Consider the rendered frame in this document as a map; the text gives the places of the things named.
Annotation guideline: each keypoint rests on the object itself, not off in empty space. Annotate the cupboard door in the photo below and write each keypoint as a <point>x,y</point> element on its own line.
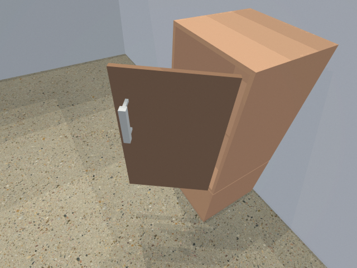
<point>179,119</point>

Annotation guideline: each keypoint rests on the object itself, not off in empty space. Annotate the handle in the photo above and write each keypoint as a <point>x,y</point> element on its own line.
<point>124,122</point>

